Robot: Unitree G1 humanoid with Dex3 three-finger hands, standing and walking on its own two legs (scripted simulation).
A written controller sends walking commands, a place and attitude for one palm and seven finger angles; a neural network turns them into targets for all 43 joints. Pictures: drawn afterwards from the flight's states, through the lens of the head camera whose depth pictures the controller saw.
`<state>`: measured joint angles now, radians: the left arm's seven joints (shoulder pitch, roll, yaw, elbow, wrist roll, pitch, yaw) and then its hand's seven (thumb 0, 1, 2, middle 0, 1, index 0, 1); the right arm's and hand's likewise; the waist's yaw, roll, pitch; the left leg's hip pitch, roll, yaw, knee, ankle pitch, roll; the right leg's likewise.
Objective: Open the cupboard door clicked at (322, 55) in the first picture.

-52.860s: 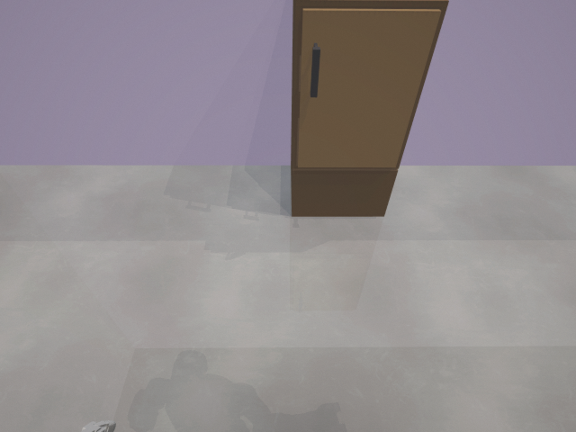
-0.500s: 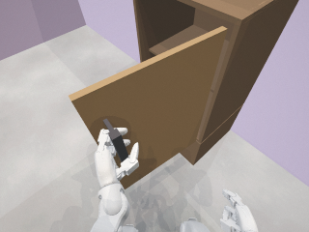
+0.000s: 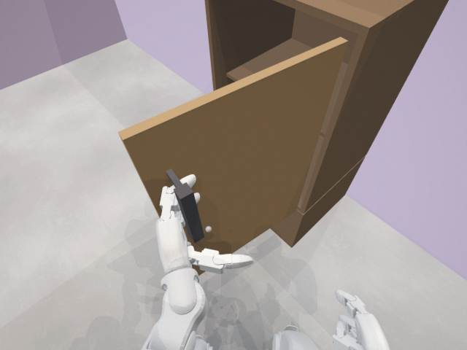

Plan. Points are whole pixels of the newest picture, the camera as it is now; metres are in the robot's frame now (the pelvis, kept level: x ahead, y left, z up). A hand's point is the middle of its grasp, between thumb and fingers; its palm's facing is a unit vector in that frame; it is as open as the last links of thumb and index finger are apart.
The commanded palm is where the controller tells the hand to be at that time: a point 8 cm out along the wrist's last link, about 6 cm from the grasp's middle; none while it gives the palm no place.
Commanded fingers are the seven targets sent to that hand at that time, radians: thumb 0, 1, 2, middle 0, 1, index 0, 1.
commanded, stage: open thumb and fingers to let go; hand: left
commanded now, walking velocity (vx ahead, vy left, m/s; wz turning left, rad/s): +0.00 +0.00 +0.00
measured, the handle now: (185, 207) +0.34 +0.11 +0.05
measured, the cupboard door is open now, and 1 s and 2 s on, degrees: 82 83 83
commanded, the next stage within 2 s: slide the hand sideways off the handle in 0.06 s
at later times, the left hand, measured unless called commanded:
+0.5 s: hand (196, 246) +0.27 +0.08 +0.06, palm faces -0.15 -0.99 +0.03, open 16.1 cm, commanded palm +0.24 +0.13 +0.05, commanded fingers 0.00 -0.50 0.30 -0.15 -0.30 -0.15 -0.30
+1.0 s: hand (167, 272) +0.23 +0.12 +0.05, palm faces -0.11 -0.99 -0.02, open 16.2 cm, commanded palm +0.20 +0.18 +0.05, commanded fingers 0.00 -0.50 0.30 -0.15 -0.30 -0.15 -0.30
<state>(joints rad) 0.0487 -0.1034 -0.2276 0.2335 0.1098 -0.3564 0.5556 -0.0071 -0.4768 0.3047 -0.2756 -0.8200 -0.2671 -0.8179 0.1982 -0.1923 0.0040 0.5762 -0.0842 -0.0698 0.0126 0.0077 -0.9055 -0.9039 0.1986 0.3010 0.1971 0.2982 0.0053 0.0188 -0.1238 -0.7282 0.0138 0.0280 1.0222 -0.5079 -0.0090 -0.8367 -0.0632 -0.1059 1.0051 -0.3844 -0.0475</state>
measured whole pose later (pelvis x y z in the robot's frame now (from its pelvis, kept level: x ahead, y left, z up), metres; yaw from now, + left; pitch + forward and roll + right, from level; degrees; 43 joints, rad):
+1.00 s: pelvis +0.02 +0.02 -0.02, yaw +0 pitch +14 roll -1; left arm 0.45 0.13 -0.15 -0.22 -0.07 -0.31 -0.07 -0.01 -0.50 0.30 -0.16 -0.30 -0.17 -0.31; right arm 0.25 -0.23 0.03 0.40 -0.01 -0.11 -0.01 0.01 -0.90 -0.90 0.20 0.30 0.20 0.30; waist 0.02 0.03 -0.13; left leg -0.80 0.01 0.03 1.15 -0.60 0.02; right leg -0.90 -0.07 -0.10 1.11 -0.45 -0.01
